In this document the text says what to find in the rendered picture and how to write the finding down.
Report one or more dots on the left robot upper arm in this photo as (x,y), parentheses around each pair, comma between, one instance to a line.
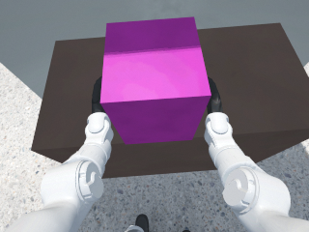
(68,194)

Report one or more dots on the robot right hand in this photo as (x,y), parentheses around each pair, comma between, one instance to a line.
(214,104)

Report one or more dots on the right robot forearm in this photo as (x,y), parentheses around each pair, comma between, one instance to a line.
(224,151)

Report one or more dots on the carton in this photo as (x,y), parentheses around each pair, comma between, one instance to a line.
(154,85)

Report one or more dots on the pedestal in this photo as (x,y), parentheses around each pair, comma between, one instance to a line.
(263,87)

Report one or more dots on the left robot forearm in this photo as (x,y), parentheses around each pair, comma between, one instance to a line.
(97,146)

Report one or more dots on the robot left hand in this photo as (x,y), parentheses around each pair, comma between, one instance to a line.
(96,106)

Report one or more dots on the left robot foot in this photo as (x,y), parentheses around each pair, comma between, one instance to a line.
(143,222)

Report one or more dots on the right robot upper arm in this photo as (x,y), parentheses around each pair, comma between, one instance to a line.
(261,202)

